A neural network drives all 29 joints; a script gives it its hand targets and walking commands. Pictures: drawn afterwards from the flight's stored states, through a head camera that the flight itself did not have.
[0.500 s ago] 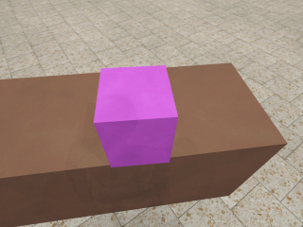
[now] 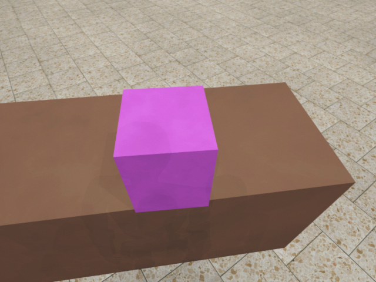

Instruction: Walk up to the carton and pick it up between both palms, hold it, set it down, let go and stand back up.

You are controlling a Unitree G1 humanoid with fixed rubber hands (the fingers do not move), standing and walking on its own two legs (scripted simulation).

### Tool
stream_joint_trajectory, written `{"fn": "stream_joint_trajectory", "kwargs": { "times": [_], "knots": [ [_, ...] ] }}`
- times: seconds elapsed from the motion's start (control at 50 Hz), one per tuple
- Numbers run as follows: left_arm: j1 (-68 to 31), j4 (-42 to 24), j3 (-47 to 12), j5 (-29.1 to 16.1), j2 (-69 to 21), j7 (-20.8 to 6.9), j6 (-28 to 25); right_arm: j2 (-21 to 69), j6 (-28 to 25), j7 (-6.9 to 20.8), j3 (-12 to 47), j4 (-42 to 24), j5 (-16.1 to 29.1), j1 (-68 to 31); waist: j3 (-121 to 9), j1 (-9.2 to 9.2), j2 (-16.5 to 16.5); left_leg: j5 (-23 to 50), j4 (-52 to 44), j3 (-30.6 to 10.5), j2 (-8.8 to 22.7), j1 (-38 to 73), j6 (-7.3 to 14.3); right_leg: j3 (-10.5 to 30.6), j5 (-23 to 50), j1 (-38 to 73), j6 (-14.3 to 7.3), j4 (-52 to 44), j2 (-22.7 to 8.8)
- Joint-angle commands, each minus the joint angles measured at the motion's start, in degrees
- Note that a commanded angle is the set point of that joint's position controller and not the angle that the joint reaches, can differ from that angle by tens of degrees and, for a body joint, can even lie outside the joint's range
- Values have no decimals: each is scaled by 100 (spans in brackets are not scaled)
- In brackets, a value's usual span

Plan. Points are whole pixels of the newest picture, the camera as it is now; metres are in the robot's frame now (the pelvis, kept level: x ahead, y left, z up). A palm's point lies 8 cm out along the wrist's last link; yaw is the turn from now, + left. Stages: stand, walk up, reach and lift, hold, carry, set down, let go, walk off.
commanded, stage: stand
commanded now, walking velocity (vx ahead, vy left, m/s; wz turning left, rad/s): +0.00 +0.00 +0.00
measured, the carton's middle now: (168, 151) +0.43 +0.06 +0.01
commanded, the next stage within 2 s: walk up in 1.78 s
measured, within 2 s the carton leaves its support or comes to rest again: neither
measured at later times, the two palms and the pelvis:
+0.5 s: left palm out of the picture -0.03 +0.20 -0.14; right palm out of the picture -0.04 -0.21 -0.15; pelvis +0.00 -0.01 +0.00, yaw +0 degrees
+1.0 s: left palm out of the picture -0.03 +0.19 -0.14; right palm out of the picture -0.05 -0.22 -0.15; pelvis +0.00 -0.01 +0.00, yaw +0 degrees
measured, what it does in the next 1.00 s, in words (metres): stands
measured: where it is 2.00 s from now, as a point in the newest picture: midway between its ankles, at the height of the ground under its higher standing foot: outside the picture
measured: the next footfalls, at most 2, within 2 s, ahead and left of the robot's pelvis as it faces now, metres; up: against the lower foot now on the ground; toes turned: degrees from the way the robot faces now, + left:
none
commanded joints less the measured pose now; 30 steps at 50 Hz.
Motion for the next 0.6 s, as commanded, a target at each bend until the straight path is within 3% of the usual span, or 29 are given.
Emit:
{"fn": "stream_joint_trajectory", "kwargs": {
  "times": [0.0, 0.02, 0.08, 0.12, 0.14, 0.16, 0.18, 0.2, 0.24, 0.26, 0.3, 0.32, 0.36, 0.38, 0.46, 0.5, 0.56, 0.58],
  "knots": [
    [507, -50, 44, 3, 353, 26, -23, -450, -23, -17, -51, 45, -20, 508, 362, 23, 145, 1116, -428, -195, 365, -260, 176, 417, 1311, -170, -134, -514, -545],
    [546, -34, 46, 16, 474, 22, -29, -327, -15, -18, -44, 50, 4, 581, 475, -28, -51, 1103, -480, -263, 361, -203, 185, 469, 1447, -284, -158, -488, -539],
    [653, 35, -17, -2, 218, 7, -2, -381, 20, -31, -11, 0, 18, 527, 571, 18, -125, 808, -507, -236, 350, -300, 162, 435, 1092, -379, -149, -613, -526],
    [643, 1, 22, -8, 373, -4, 4, -277, 23, -12, 29, -5, 30, 524, 448, 24, -29, 880, -447, -203, 359, -249, 155, 453, 1116, -301, -156, -577, -510],
    [608, -14, 44, -5, 469, 10, -33, -307, 23, -30, -3, 3, 8, 492, 353, 24, 176, 811, -461, -181, 319, -135, 145, 503, 1067, -338, -147, -643, -523],
    [489, -37, 60, 11, 509, -1, -17, -386, 26, -28, 1, -12, 15, 467, 484, 4, 127, 710, -524, -177, 306, -211, 139, 501, 881, -427, -147, -642, -516],
    [432, -79, 92, 19, 608, -19, -37, -399, 40, -26, -24, -55, 2, 401, 475, -4, -123, 753, -476, -164, 310, -115, 134, 585, 664, -517, -138, -750, -509],
    [459, -96, 59, 1, 502, -5, -67, -405, 48, -24, -43, -42, 7, 406, 459, 0, 72, 768, -454, -158, 330, -173, 139, 538, 787, -463, -154, -733, -509],
    [558, -35, 66, 1, 421, -16, -50, -229, 22, 7, 10, -34, 29, 535, 279, -64, 94, 750, -417, -112, 317, -169, 123, 503, 817, -294, -130, -708, -491],
    [506, -64, 56, 31, 445, -11, -46, -323, 50, -14, -42, 22, 22, 611, 419, -52, -73, 745, -440, -134, 292, -282, 99, 554, 649, -379, -145, -760, -514],
    [614, -26, 57, -9, 340, -1, -48, -341, 18, -19, -10, -19, -6, 521, 345, -12, -202, 856, -461, -189, 417, -304, 160, 470, 1043, -206, -156, -707, -503],
    [696, -44, 37, -11, 325, -7, -61, -310, 13, -20, -22, -45, 18, 486, 298, 44, -67, 892, -449, -192, 334, -273, 144, 457, 1090, -221, -159, -651, -496],
    [658, -24, 7, 16, 284, 8, -56, -352, 4, -31, -25, -27, 5, 558, 307, -8, -167, 872, -491, -172, 370, -302, 110, 513, 1205, -101, -201, -607, -538],
    [566, -76, 63, 7, 408, -3, -52, -276, -16, -31, -2, 18, -4, 517, 172, 25, 101, 1012, -429, -178, 361, -163, 93, 487, 1312, -147, -189, -606, -546],
    [682, -63, 27, -19, 337, -8, -116, -420, -1, -32, -52, 21, 5, 617, -14, -2, 120, 1136, -404, -149, 368, -45, 95, 501, 1650, -72, -237, -572, -570],
    [579, -89, 60, -7, 391, -9, -85, -306, 19, -51, -38, 23, 8, 528, 328, 4, -160, 885, -427, -181, 364, -241, 86, 428, 1349, -197, -190, -632, -540],
    [722, -8, 18, -20, 370, 18, -41, -380, 53, -33, -43, -9, 15, 593, 432, 9, -256, 730, -442, -136, 343, -256, 91, 523, 996, -394, -206, -766, -522],
    [653, -13, 8, 13, 248, 16, -40, -346, 30, -48, -38, 15, 7, 654, 426, -39, -115, 795, -422, -124, 356, -161, 72, 570, 944, -382, -205, -762, -577]
  ]
}}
